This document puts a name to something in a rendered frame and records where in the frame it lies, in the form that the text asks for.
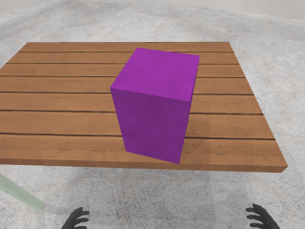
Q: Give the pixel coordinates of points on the robot left hand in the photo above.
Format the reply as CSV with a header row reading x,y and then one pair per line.
x,y
73,219

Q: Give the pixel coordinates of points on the table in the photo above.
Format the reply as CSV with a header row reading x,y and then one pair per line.
x,y
56,109

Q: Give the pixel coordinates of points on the carton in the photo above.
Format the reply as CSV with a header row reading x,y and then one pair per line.
x,y
152,97

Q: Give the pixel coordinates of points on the robot right hand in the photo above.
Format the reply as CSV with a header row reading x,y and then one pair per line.
x,y
265,218

